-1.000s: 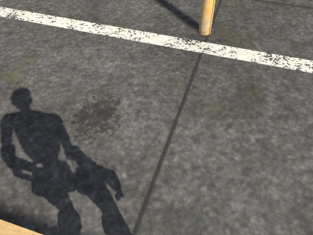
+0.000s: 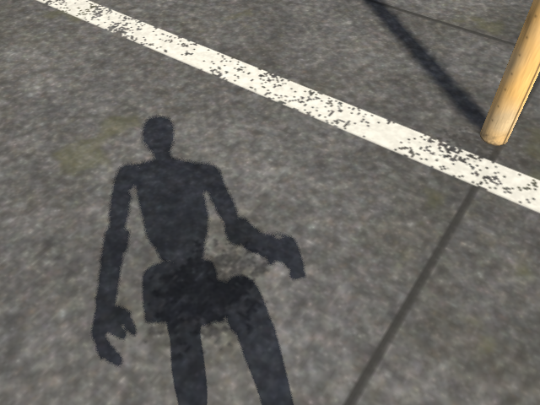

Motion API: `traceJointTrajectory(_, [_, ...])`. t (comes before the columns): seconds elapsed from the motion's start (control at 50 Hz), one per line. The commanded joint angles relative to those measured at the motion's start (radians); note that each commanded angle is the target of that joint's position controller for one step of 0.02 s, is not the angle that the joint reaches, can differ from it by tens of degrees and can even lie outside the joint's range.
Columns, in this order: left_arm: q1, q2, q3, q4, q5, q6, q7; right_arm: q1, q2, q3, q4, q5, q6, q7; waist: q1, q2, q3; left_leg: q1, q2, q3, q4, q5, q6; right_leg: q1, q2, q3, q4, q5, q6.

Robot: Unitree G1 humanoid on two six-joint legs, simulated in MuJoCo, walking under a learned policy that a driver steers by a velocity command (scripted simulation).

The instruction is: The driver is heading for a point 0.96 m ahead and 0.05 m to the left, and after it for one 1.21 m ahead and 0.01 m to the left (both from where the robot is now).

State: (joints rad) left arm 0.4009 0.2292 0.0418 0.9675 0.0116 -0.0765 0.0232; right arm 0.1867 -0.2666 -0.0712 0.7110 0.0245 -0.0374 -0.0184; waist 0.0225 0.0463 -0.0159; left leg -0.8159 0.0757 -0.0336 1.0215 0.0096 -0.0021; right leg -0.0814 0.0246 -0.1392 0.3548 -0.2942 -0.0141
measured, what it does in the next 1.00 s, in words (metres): walks ahead: left foot, then right foot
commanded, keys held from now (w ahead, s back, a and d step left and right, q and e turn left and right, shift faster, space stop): w+q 0.34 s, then w+e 0.66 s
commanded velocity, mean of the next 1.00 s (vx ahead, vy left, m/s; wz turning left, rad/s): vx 0.50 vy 0.00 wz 0.07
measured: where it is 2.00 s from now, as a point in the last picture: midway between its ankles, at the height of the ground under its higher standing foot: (294, 216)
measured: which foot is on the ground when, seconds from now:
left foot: up 0.00-0.14, down 0.16-0.70, up 0.72-1.00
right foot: down 0.00-0.18, up 0.20-0.68, down 0.70-1.00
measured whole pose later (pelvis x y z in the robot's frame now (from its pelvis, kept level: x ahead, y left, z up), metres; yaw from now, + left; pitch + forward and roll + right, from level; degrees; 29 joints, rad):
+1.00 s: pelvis +0.58 +0.07 +0.01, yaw +0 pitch +2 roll +0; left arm 0.33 0.26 0.06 0.76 -0.02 -0.05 0.00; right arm 0.08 -0.27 -0.06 0.68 -0.02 -0.10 -0.01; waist 0.06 0.02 0.04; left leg -0.66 0.07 -0.11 0.78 -0.12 -0.05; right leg -0.18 0.13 0.13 0.33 -0.17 -0.10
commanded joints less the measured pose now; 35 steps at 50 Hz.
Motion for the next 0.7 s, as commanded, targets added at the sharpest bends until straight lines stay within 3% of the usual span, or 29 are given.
traceJointTrajectory(0.02, [-0.108,0.186,0.046,-0.088,-0.032,-0.020,0.020,-0.058,0.038,0.021,-0.094,-0.002,0.000,0.036,-0.024,-0.097,0.074,0.117,0.018,-0.028,-0.249,0.063,0.030,-0.074,-0.306,0.125,-0.208,0.350,-0.140])
traceJointTrajectory(0.06, [-0.052,0.181,0.056,-0.075,-0.039,-0.001,0.013,-0.153,0.022,0.018,-0.134,-0.003,0.000,0.053,0.019,-0.056,0.103,0.030,0.015,-0.005,-0.326,-0.006,0.062,0.077,-0.333,0.113,-0.176,0.340,-0.132])
traceJointTrajectory(0.1, [-0.022,0.197,0.066,-0.074,-0.033,0.015,0.005,-0.214,0.007,0.012,-0.166,-0.002,-0.004,0.072,0.040,-0.055,0.106,0.060,-0.010,0.045,-0.381,-0.091,0.089,0.135,-0.332,0.074,-0.124,0.413,-0.111])
traceJointTrajectory(0.14, [-0.024,0.235,0.078,-0.085,-0.027,0.031,0.002,-0.177,-0.032,-0.007,-0.172,-0.004,-0.003,0.077,0.005,-0.098,0.044,0.241,-0.091,0.131,-0.400,-0.219,0.125,0.136,-0.306,0.010,0.038,0.769,-0.089])
traceJointTrajectory(0.16, [-0.031,0.237,0.076,-0.091,-0.026,0.038,0.005,-0.046,-0.077,-0.032,-0.142,-0.001,-0.002,0.074,-0.072,-0.097,-0.033,0.452,-0.140,0.155,-0.438,-0.199,0.154,0.086,-0.279,-0.038,0.231,0.921,-0.066])
traceJointTrajectory(0.18, [-0.036,0.220,0.066,-0.115,-0.012,0.033,0.009,0.165,-0.167,-0.074,-0.091,0.004,0.004,0.057,-0.164,-0.051,-0.150,0.815,-0.096,0.025,-0.432,-0.141,0.212,-0.148,-0.242,-0.055,0.521,0.805,-0.019])
traceJointTrajectory(0.2, [0.015,0.089,0.013,-0.188,0.019,0.002,-0.011,0.227,-0.302,-0.099,-0.075,0.016,-0.001,0.049,-0.112,0.213,-0.276,1.215,0.189,-0.549,-0.531,-0.326,0.398,-0.631,-0.060,-0.016,0.941,-0.061,0.048])
traceJointTrajectory(0.22, [-0.087,0.160,0.026,-0.200,-0.011,-0.048,-0.028,0.305,-0.250,-0.079,-0.090,0.006,-0.002,0.039,-0.174,0.139,-0.419,1.308,0.258,-0.813,-0.694,-0.423,0.427,-0.760,-0.009,0.224,1.074,-0.259,0.034])
traceJointTrajectory(0.24, [-0.174,0.202,0.043,-0.232,-0.051,-0.066,-0.033,0.262,-0.206,-0.062,-0.077,-0.014,-0.007,0.034,-0.175,0.092,-0.284,1.237,0.234,-0.664,-0.704,-0.336,0.370,-0.858,-0.057,0.238,1.074,-0.172,0.017])
traceJointTrajectory(0.26, [-0.193,0.183,0.036,-0.240,-0.045,-0.074,-0.026,0.177,-0.179,-0.052,-0.088,-0.010,-0.011,0.029,-0.127,0.015,-0.189,1.072,0.189,-0.538,-0.703,-0.216,0.341,-0.824,-0.096,0.230,0.982,-0.084,0.008])
traceJointTrajectory(0.28, [-0.202,0.180,0.040,-0.234,-0.020,-0.072,-0.017,0.085,-0.152,-0.044,-0.104,-0.012,-0.012,0.030,-0.074,-0.042,-0.116,0.897,0.151,-0.441,-0.718,-0.079,0.315,-0.739,-0.125,0.219,0.894,-0.038,0.015])
traceJointTrajectory(0.3, [-0.184,0.185,0.049,-0.237,-0.007,-0.060,-0.014,0.028,-0.130,-0.036,-0.120,-0.020,-0.016,0.028,-0.027,-0.026,-0.097,0.777,0.121,-0.382,-0.742,-0.003,0.304,-0.645,-0.150,0.226,0.845,-0.015,0.019])
traceJointTrajectory(0.32, [-0.171,0.176,0.052,-0.243,-0.006,-0.045,-0.015,0.001,-0.124,-0.036,-0.127,-0.021,-0.019,0.028,-0.003,-0.018,-0.080,0.705,0.101,-0.366,-0.766,0.019,0.306,-0.597,-0.151,0.224,0.811,-0.006,0.029])
traceJointTrajectory(0.36, [-0.161,0.150,0.051,-0.240,-0.004,-0.025,-0.018,-0.002,-0.113,-0.031,-0.111,-0.015,-0.028,0.021,0.018,-0.026,-0.060,0.630,0.084,-0.295,-0.791,0.091,0.308,-0.578,-0.147,0.199,0.737,0.042,0.054])
traceJointTrajectory(0.42, [-0.255,0.105,0.033,-0.255,0.001,-0.022,-0.023,0.043,-0.110,-0.029,-0.067,-0.014,-0.034,0.008,-0.019,-0.009,-0.018,0.591,0.043,-0.171,-0.812,0.167,0.270,-0.571,-0.142,0.171,0.522,0.249,0.065])
traceJointTrajectory(0.46, [-0.325,0.085,0.022,-0.266,-0.007,-0.026,-0.030,0.073,-0.114,-0.029,-0.043,-0.015,-0.035,0.007,-0.054,0.012,0.001,0.573,0.018,-0.113,-0.813,0.120,0.233,-0.514,-0.120,0.157,0.364,0.411,0.046])
traceJointTrajectory(0.52, [-0.404,0.100,0.021,-0.285,-0.026,-0.028,-0.043,0.124,-0.131,-0.032,-0.003,-0.011,-0.045,0.010,-0.094,0.018,0.028,0.629,0.064,-0.122,-0.834,-0.002,0.220,-0.497,-0.099,0.158,0.258,0.515,0.017])
traceJointTrajectory(0.58, [-0.461,0.117,0.022,-0.318,-0.031,-0.028,-0.059,0.164,-0.137,-0.037,0.035,-0.015,-0.046,0.011,-0.111,0.001,0.068,0.800,0.132,-0.130,-0.796,0.040,0.212,-0.615,-0.095,0.176,0.214,0.404,-0.028])
traceJointTrajectory(0.62, [-0.472,0.118,0.021,-0.334,-0.033,-0.032,-0.073,0.175,-0.145,-0.042,0.054,-0.017,-0.038,0.006,-0.108,0.004,0.069,0.894,0.157,-0.112,-0.747,0.165,0.197,-0.647,-0.079,0.175,0.198,0.296,-0.058])
traceJointTrajectory(0.66, [-0.411,0.136,0.030,-0.328,-0.030,-0.031,-0.081,0.144,-0.161,-0.046,0.049,-0.018,-0.029,-0.001,-0.067,0.024,0.015,0.914,0.146,-0.065,-0.654,0.458,0.169,-0.523,-0.028,0.128,0.189,0.200,-0.090])
traceJointTrajectory(0.68, [-0.330,0.160,0.044,-0.310,-0.027,-0.027,-0.078,0.127,-0.170,-0.047,0.045,-0.018,-0.023,-0.004,-0.021,0.030,-0.046,0.905,0.124,-0.036,-0.549,0.638,0.154,-0.389,0.013,0.091,0.184,0.183,-0.111])
traceJointTrajectory(0.7, [-0.191,0.195,0.065,-0.277,-0.024,-0.023,-0.073,0.104,-0.165,-0.042,0.035,-0.017,-0.019,-0.007,0.054,0.006,-0.125,0.836,0.081,0.010,-0.368,0.693,0.125,-0.178,0.031,0.094,0.151,0.244,-0.144])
